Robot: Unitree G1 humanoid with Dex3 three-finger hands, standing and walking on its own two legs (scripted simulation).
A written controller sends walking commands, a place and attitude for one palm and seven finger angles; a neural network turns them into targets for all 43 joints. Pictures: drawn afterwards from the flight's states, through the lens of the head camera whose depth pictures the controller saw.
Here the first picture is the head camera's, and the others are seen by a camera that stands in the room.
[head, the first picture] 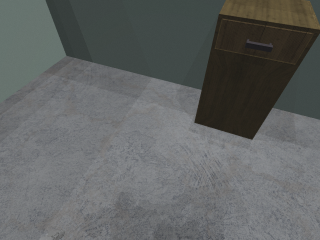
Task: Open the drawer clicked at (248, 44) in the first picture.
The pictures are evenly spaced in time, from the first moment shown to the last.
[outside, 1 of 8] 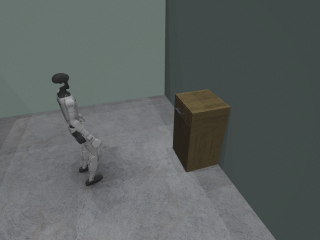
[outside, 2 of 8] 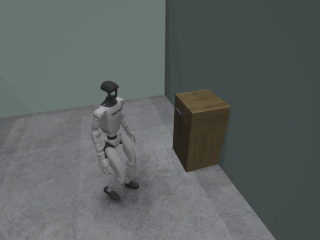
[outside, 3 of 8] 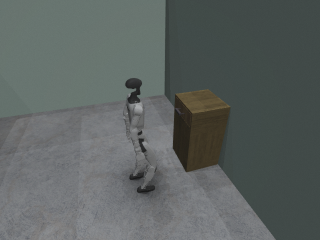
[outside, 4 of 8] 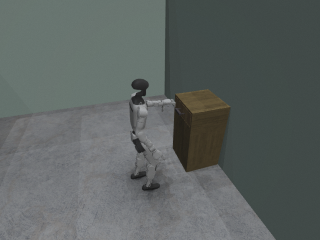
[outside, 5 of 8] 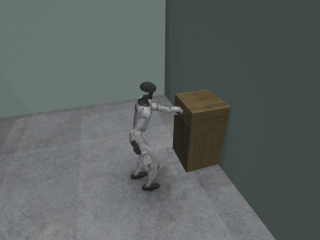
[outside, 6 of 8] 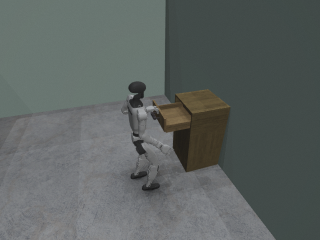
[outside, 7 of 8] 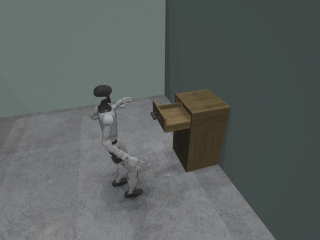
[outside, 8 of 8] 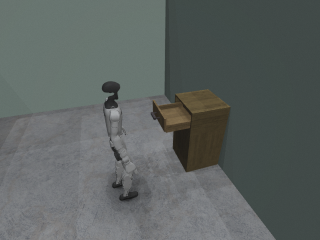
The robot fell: no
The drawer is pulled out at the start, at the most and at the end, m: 0.00 0.30 0.29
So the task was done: yes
